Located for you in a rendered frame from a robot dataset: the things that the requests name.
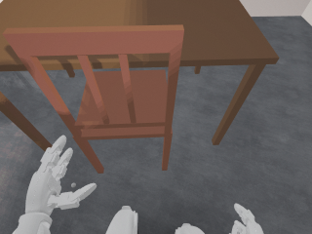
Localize robot left thigh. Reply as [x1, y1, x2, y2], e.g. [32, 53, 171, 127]
[105, 210, 138, 234]

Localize chair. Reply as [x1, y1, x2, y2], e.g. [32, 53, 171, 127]
[3, 24, 184, 174]

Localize table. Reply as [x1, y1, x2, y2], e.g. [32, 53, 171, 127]
[0, 0, 279, 152]

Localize left robot forearm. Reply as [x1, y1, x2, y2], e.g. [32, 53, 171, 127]
[13, 212, 53, 234]

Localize robot left shin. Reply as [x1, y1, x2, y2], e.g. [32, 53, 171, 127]
[121, 206, 132, 210]

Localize right robot hand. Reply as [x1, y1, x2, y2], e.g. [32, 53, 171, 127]
[229, 203, 264, 234]

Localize left robot hand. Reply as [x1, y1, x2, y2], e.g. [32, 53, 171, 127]
[25, 135, 97, 216]

